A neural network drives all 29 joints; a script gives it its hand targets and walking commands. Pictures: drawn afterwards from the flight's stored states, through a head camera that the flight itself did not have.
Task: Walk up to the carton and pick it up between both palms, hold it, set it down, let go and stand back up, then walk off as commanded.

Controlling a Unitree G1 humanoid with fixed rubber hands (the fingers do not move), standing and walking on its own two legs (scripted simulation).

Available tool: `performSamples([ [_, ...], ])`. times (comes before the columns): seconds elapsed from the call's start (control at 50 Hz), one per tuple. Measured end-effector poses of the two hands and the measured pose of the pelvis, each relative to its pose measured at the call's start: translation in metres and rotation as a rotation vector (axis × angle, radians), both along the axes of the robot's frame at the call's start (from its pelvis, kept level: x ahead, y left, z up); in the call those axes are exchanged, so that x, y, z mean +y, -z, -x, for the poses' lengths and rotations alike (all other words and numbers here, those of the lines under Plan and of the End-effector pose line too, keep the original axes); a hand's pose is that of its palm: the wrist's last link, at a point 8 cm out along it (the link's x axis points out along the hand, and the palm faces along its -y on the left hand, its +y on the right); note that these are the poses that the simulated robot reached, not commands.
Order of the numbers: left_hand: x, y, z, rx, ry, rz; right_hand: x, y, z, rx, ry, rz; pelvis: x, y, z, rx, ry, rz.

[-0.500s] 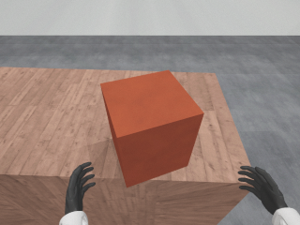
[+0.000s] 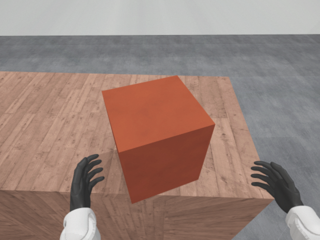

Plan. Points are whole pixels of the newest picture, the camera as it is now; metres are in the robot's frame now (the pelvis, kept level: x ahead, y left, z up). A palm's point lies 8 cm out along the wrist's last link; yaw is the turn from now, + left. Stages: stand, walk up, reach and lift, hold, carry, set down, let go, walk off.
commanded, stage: reach and lift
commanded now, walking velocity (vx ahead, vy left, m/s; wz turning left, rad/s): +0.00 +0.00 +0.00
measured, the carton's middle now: (154, 139) +0.39 +0.02 +0.04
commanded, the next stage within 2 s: none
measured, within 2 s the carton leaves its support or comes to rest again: neither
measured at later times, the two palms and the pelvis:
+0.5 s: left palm (79, 164) +0.25 +0.17 +0.15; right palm (277, 157) +0.27 -0.25 +0.11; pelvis -0.02 +0.00 +0.00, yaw +0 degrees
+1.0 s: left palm (79, 133) +0.30 +0.17 +0.18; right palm (272, 119) +0.34 -0.24 +0.17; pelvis -0.02 -0.01 +0.00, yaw +0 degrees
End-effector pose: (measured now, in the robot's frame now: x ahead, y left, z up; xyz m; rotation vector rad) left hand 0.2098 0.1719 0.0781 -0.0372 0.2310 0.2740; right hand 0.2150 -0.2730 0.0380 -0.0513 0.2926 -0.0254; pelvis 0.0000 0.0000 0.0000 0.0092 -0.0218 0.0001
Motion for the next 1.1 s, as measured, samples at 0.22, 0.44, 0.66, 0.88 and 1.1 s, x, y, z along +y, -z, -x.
performSamples([
  [0.22,-0.010,-0.020,-0.020,0.022,0.043,-0.019,0.012,-0.029,-0.030,-0.045,-0.021,-0.026,-0.005,0.000,0.008,-0.007,0.002,-0.002],
  [0.44,-0.005,-0.056,-0.032,-0.024,0.059,-0.036,0.021,-0.058,-0.050,-0.071,-0.022,-0.021,-0.005,0.000,0.020,-0.022,0.003,-0.002],
  [0.66,-0.001,-0.070,-0.061,0.035,0.046,-0.065,0.041,-0.105,-0.089,-0.133,-0.103,-0.038,-0.005,0.000,0.022,-0.024,0.003,-0.002],
  [0.88,-0.006,-0.093,-0.080,-0.008,0.049,-0.078,0.030,-0.119,-0.112,-0.152,-0.099,-0.033,-0.005,0.000,0.015,-0.015,0.003,-0.002],
  [1.1,0.001,-0.097,-0.097,0.024,0.032,-0.054,0.035,-0.139,-0.132,-0.143,-0.120,-0.014,-0.008,0.000,0.019,-0.020,0.005,-0.002],
])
